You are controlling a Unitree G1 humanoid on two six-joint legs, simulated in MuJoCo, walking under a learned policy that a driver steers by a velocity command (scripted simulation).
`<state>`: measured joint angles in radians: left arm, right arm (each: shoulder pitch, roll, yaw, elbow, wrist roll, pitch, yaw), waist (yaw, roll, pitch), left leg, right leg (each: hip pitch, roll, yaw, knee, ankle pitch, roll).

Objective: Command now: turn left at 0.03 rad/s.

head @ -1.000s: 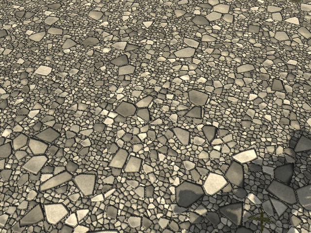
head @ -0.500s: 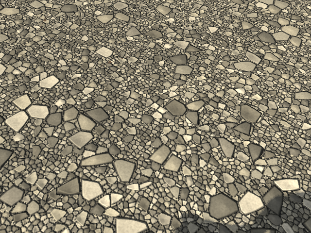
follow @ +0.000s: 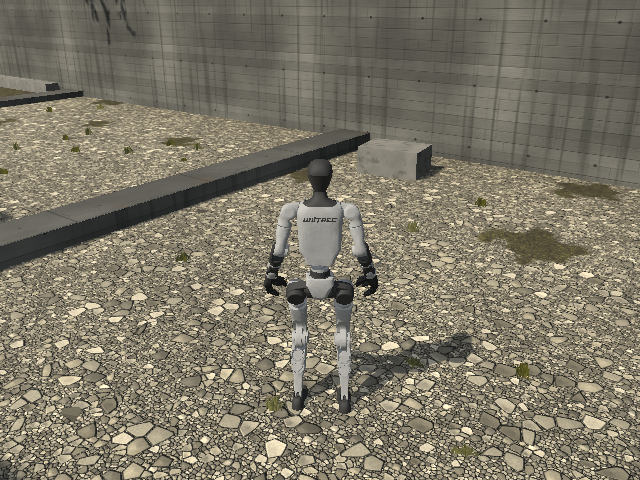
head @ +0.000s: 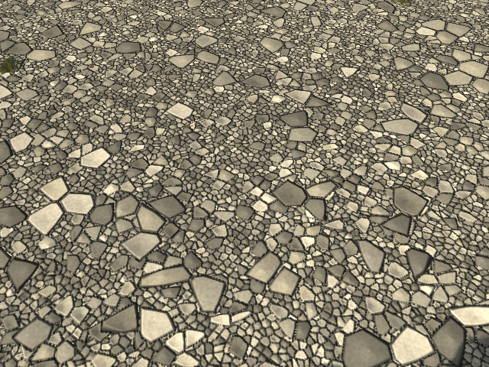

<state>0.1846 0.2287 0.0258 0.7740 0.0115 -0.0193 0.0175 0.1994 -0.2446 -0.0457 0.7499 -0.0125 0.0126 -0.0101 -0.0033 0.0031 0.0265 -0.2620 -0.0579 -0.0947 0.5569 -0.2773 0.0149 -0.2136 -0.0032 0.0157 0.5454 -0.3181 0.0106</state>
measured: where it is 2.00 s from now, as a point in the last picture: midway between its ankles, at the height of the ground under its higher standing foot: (255, 348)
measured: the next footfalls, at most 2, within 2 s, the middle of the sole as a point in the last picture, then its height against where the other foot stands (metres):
right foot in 1.42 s outside the picture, level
left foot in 1.96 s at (215, 287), level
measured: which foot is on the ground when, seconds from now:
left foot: down 0.00-1.00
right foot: down 0.00-0.96, up 0.98-1.00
